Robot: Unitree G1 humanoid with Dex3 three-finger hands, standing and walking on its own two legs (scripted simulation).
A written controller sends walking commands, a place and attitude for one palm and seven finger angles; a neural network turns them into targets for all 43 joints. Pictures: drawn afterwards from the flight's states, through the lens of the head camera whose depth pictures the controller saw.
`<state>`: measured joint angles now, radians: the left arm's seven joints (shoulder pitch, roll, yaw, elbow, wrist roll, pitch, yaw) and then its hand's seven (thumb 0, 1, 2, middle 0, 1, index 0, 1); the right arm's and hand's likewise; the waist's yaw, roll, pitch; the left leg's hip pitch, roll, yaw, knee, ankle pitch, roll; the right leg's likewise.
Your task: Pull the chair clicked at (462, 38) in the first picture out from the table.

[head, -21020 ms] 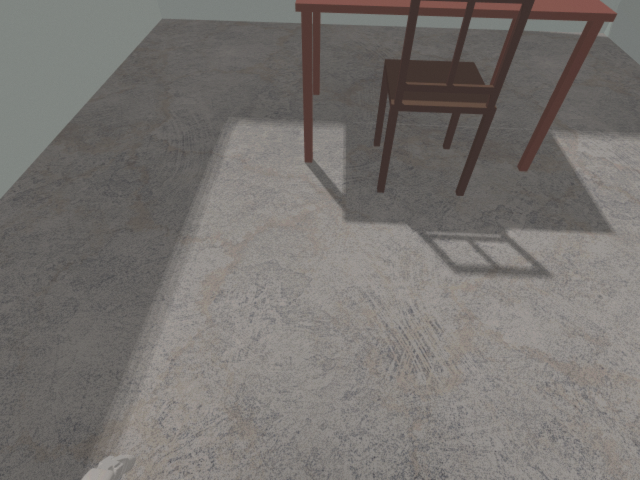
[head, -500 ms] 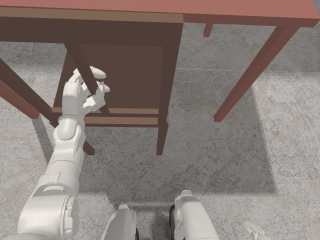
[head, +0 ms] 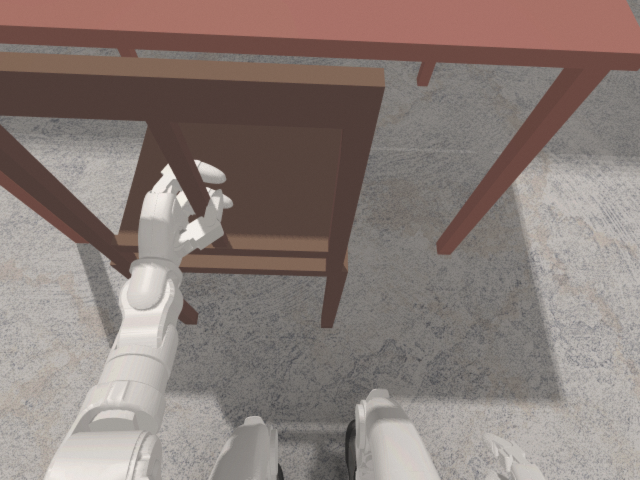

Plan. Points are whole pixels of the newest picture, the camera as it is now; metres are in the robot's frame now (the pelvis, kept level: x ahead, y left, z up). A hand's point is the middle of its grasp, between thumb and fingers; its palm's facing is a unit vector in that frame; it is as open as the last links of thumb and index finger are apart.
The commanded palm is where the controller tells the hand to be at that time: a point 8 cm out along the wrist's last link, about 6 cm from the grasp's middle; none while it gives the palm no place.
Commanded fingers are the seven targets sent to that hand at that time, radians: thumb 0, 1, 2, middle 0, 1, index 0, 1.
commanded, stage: hook a spindle and tug to test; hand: left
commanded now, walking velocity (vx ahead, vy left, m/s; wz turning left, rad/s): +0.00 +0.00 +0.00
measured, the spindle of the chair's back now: (197, 195) +0.45 +0.14 +0.02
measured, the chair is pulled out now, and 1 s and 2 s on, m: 0.03 0.14 0.22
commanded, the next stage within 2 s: step backward, pulling the chair out in 0.06 s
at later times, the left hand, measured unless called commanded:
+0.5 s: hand (218, 231) +0.40 +0.11 +0.03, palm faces -0.03 -0.99 -0.10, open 5.1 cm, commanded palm +0.39 +0.17 +0.04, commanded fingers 0.00 0.90 0.90 -0.50 -1.45 -0.50 -1.45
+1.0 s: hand (231, 299) +0.32 +0.09 +0.03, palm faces -0.03 -0.99 -0.14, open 5.2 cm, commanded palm +0.33 +0.14 +0.04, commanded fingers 0.00 0.90 0.90 -0.50 -1.45 -0.50 -1.45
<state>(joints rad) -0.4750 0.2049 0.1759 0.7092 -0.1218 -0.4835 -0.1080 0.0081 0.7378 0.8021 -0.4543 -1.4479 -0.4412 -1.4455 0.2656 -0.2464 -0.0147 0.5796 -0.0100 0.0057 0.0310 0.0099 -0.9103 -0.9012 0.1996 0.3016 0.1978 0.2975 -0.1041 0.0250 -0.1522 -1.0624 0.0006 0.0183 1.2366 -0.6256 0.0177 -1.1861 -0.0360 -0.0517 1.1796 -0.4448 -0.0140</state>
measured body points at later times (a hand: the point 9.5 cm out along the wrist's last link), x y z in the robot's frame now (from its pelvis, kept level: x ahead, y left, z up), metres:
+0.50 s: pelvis +0.01 +0.00 +0.09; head +0.12 +0.01 +0.52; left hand +0.40 +0.16 +0.04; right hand +0.08 -0.26 -0.03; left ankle -0.03 +0.11 -0.63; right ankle +0.05 -0.12 -0.63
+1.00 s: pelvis -0.04 -0.01 +0.09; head +0.04 -0.04 +0.53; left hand +0.32 +0.14 +0.04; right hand +0.03 -0.26 -0.06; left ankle -0.03 +0.11 -0.63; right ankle +0.05 -0.12 -0.63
